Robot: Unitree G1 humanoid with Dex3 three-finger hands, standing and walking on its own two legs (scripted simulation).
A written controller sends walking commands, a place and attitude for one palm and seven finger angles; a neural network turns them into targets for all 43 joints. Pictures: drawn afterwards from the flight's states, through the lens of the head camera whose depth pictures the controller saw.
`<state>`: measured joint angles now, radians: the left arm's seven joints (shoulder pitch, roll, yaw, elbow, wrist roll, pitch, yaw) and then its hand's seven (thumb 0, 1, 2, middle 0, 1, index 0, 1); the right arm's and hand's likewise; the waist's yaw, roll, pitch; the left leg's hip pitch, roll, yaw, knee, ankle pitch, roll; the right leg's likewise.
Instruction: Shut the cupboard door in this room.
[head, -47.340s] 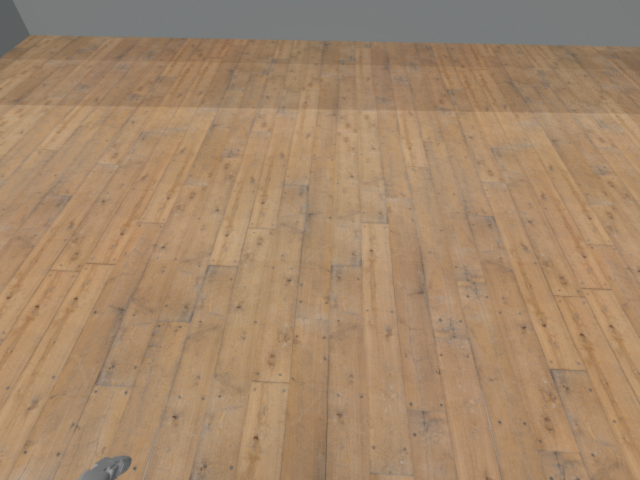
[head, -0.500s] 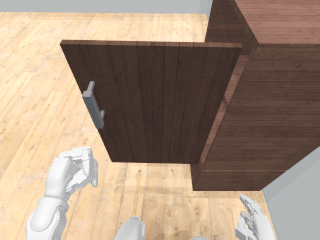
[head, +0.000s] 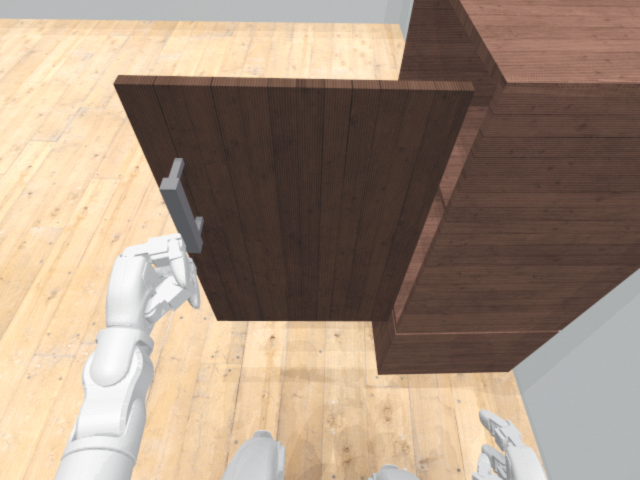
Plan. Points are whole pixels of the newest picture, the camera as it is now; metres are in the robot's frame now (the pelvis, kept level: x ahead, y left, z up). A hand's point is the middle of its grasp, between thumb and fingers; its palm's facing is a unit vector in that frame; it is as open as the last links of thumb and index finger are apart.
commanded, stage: bring the fist close to the handle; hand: left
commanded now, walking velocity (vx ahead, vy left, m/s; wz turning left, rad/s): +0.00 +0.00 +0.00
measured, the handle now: (186, 207) +0.45 +0.21 +0.06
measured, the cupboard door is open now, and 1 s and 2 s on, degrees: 89 86 72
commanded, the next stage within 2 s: push the door shut along its arc in 0.52 s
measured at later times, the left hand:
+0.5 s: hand (197, 270) +0.35 +0.18 +0.06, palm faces +0.07 -1.00 -0.02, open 3.1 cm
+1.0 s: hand (199, 241) +0.39 +0.18 +0.07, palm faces -0.05 -1.00 -0.04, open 3.1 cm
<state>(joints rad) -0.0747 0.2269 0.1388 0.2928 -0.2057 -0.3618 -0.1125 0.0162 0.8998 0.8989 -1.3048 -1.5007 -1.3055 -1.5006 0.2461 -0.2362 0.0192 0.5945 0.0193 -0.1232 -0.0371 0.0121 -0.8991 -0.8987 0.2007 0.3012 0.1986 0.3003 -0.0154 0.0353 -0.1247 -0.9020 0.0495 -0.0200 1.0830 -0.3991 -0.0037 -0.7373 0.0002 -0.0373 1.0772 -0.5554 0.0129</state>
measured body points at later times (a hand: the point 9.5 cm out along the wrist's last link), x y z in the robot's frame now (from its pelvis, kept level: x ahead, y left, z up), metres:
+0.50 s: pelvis +0.01 -0.01 +0.01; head +0.07 -0.01 +0.45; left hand +0.34 +0.23 +0.06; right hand +0.14 -0.26 -0.10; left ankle +0.07 +0.12 -0.66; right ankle -0.01 -0.13 -0.66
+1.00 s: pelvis +0.00 +0.00 +0.00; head +0.07 +0.00 +0.44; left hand +0.39 +0.23 +0.07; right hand +0.13 -0.26 -0.11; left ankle +0.07 +0.12 -0.66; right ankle -0.01 -0.13 -0.66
